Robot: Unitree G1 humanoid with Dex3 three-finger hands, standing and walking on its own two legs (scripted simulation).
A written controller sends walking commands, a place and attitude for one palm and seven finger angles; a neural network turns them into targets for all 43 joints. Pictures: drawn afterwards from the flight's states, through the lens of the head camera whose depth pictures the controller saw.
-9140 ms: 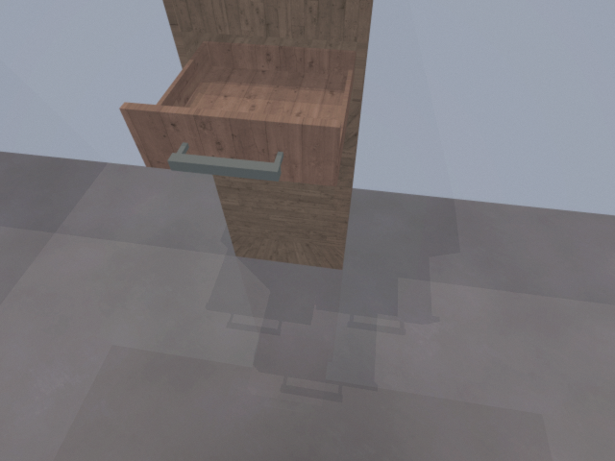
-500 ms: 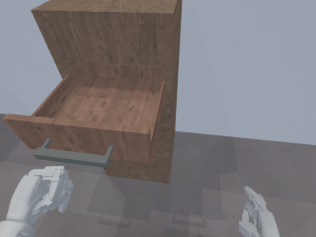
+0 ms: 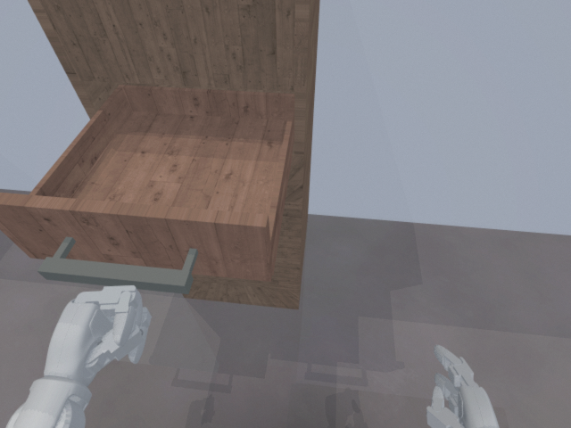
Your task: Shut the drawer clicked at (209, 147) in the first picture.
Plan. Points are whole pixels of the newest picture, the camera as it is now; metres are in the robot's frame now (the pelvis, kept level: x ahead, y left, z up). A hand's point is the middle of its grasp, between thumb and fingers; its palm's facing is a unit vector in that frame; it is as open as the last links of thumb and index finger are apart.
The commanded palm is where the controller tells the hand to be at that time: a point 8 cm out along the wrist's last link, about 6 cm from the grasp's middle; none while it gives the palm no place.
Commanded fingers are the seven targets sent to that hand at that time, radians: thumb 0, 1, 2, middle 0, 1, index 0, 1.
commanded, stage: bring the fist close to the handle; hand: left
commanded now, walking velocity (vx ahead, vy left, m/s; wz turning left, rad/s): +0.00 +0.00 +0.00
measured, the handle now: (122, 262) +0.31 +0.24 +0.08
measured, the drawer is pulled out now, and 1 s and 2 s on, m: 0.30 0.27 0.14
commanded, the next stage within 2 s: push the drawer shut in 0.30 s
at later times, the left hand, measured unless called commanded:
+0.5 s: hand (130, 336) +0.22 +0.20 +0.08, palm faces -0.03 -1.00 -0.09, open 3.3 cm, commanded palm +0.20 +0.25 +0.08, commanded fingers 0.00 0.90 0.90 -1.40 -1.60 -1.40 -1.60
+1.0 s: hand (140, 301) +0.26 +0.20 +0.08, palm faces -0.05 -1.00 -0.07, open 2.9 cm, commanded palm +0.25 +0.25 +0.08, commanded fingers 0.00 0.90 0.90 -1.40 -1.60 -1.40 -1.60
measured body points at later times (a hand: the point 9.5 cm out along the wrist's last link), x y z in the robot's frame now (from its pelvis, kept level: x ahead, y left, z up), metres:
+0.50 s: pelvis +0.00 +0.00 +0.00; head +0.03 -0.01 +0.45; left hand +0.21 +0.25 +0.08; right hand +0.18 -0.24 -0.07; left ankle +0.01 +0.10 -0.70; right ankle -0.01 -0.09 -0.70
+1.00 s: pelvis -0.01 +0.00 +0.00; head +0.03 -0.01 +0.45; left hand +0.26 +0.25 +0.08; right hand +0.15 -0.25 -0.09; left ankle +0.01 +0.10 -0.70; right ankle -0.01 -0.09 -0.70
